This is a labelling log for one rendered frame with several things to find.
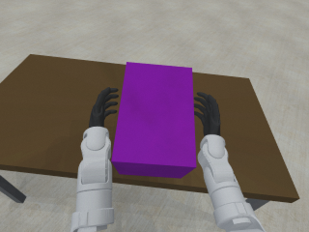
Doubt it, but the right robot hand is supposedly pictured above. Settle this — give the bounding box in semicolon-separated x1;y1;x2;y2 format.
193;92;221;136

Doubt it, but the robot left forearm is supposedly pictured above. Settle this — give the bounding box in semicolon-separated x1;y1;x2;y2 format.
70;127;115;232

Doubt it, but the robot right forearm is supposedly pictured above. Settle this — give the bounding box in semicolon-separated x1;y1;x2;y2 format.
197;134;266;232

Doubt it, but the carton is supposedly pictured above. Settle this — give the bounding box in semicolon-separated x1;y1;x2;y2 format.
111;62;197;179

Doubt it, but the left robot hand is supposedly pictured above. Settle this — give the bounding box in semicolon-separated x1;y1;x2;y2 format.
89;87;119;128

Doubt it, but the table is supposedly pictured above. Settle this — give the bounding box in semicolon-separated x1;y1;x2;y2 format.
0;54;300;211

